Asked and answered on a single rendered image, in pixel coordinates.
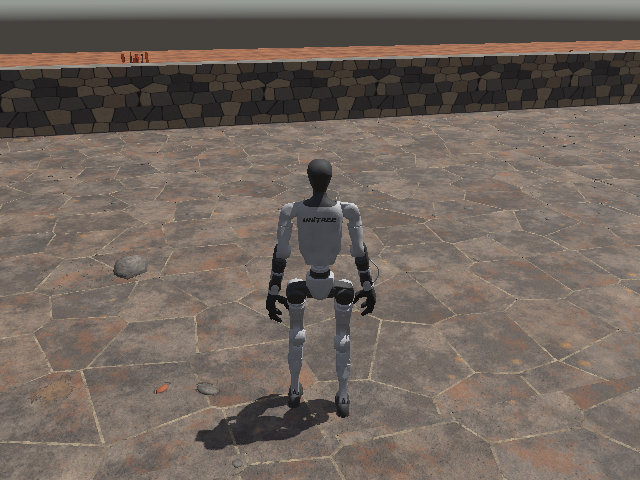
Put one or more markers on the robot right hand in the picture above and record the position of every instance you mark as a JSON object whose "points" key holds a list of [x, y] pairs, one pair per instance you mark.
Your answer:
{"points": [[370, 301]]}

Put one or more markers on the robot left foot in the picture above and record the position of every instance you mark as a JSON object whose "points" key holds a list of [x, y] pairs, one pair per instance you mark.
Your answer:
{"points": [[294, 399]]}

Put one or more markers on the robot right forearm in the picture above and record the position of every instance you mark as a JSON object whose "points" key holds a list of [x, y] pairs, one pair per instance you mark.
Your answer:
{"points": [[364, 271]]}

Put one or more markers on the robot left forearm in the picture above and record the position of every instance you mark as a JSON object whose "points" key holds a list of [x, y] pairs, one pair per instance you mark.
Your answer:
{"points": [[277, 273]]}

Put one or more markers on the robot right upper arm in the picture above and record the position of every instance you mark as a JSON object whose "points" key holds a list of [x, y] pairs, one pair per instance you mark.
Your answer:
{"points": [[351, 212]]}

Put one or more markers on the robot left hand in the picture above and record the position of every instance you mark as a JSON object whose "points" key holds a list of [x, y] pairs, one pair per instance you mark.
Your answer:
{"points": [[271, 307]]}

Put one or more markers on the robot left upper arm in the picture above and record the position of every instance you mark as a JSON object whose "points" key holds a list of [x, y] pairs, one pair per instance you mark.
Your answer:
{"points": [[288, 212]]}

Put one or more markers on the humanoid robot head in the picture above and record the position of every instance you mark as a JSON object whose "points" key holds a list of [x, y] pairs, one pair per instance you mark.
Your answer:
{"points": [[319, 173]]}

